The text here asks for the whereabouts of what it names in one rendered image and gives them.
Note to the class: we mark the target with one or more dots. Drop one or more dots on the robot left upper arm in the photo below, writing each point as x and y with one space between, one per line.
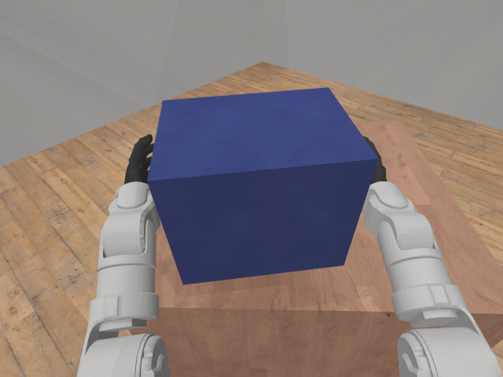
143 355

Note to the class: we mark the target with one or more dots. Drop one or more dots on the robot left hand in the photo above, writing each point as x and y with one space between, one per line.
138 163

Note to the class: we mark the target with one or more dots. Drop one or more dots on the carton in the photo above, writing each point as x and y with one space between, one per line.
258 183

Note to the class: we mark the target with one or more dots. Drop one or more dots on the right robot forearm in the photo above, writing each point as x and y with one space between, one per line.
423 292

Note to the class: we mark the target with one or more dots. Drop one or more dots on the pedestal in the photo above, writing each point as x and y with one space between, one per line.
330 322

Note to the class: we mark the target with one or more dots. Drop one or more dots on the left robot forearm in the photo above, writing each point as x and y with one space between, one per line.
125 296

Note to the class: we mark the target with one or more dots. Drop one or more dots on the robot right upper arm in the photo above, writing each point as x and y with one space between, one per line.
445 352

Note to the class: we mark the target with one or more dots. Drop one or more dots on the robot right hand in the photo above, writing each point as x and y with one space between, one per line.
380 171

